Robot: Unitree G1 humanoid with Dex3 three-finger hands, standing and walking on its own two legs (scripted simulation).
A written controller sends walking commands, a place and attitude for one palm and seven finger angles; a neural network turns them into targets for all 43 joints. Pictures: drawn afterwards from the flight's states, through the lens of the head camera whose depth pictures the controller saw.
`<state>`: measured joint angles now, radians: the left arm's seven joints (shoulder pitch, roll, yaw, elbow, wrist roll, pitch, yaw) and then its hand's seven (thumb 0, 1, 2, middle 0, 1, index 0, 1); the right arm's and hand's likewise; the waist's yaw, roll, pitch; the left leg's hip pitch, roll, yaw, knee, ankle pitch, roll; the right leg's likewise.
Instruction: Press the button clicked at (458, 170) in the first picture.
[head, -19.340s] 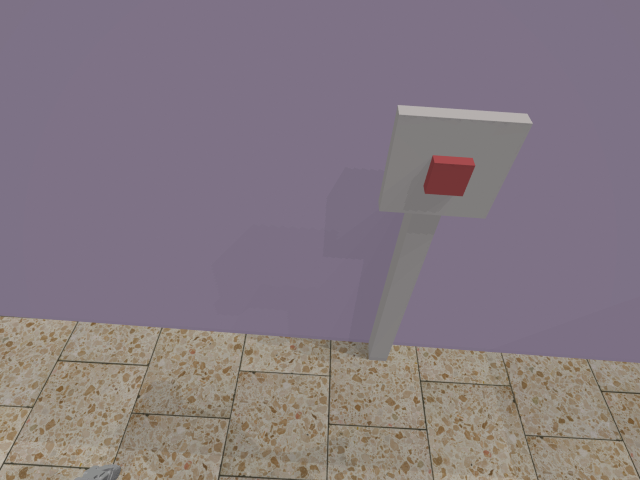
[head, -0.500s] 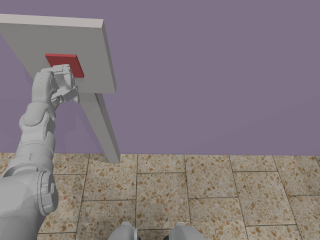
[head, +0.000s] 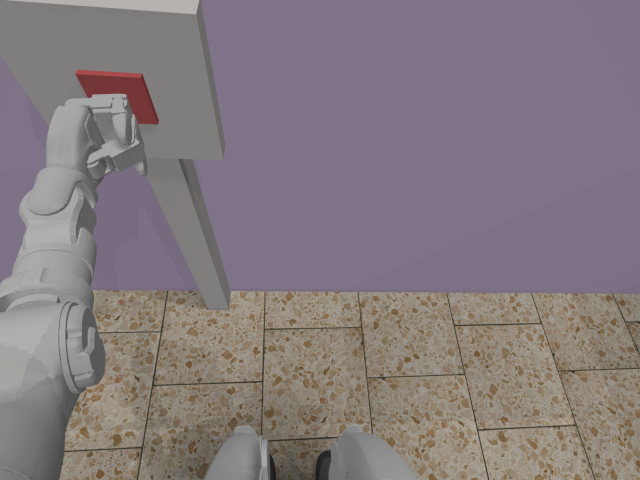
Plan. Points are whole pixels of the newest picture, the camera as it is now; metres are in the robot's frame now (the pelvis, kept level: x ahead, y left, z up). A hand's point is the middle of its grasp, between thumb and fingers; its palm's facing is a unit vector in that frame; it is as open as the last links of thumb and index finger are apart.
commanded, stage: pull the fist back off the button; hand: left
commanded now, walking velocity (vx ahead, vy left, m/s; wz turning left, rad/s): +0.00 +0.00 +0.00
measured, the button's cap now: (122, 92) +0.55 +0.21 +0.12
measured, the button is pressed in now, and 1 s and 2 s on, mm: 14 0 0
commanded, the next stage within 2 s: draw the hand back to the body in 1.10 s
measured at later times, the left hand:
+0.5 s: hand (132, 153) +0.49 +0.19 +0.09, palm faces -0.03 -1.00 -0.02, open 2.7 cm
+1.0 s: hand (123, 208) +0.41 +0.19 +0.09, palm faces -0.03 -1.00 -0.03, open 3.1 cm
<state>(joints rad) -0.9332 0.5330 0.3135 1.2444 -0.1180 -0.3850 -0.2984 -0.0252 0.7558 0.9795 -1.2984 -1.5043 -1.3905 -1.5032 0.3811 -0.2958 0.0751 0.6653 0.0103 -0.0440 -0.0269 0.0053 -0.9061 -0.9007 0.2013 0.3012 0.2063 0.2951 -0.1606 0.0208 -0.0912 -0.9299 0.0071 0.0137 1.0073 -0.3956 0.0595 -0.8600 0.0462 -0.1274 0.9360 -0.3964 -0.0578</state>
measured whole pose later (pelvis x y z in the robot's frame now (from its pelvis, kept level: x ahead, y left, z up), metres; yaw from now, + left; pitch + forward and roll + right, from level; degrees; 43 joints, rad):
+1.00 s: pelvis +0.05 +0.01 +0.03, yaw -1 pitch +12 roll -2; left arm -0.26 0.30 0.23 0.54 -0.23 -0.32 -0.24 0.01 0.90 0.90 -1.30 -1.50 -1.30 -1.50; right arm 0.28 -0.26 0.03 0.56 0.04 -0.02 -0.02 0.01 -0.91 -0.90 0.20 0.30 0.21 0.30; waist -0.05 0.03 -0.09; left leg -0.64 -0.01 0.06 0.84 -0.42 0.07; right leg -0.60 0.04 -0.07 0.80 -0.42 -0.04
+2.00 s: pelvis +0.06 +0.00 +0.07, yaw +0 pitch -1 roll -1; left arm 0.32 0.31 0.16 -0.19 -0.08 -0.06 0.08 0.01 0.90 0.90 -1.30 -1.50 -1.30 -1.50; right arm 0.18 -0.24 0.06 0.60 0.02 -0.08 -0.07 0.01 -0.91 -0.90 0.20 0.30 0.21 0.30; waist 0.04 0.06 -0.01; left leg -0.17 -0.03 0.04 0.47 -0.27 0.05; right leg -0.13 0.04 -0.06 0.43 -0.28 -0.04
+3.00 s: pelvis +0.04 +0.00 +0.07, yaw -1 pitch -1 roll -1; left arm 0.57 0.35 0.33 -0.49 -0.06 -0.16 0.11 0.01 0.89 0.90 -1.30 -1.50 -1.31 -1.50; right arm 0.19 -0.24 0.02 0.58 0.00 -0.04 -0.06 0.01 -0.90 -0.90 0.20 0.30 0.21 0.30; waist 0.01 0.06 0.00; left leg -0.21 -0.02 0.05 0.44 -0.23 0.06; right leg -0.15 0.05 -0.05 0.36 -0.21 -0.04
